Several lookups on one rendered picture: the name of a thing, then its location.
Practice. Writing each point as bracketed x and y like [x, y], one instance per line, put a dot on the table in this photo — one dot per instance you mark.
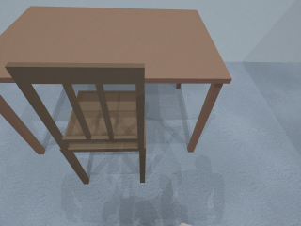
[174, 45]

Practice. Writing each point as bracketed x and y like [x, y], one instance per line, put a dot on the chair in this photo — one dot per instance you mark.
[101, 120]

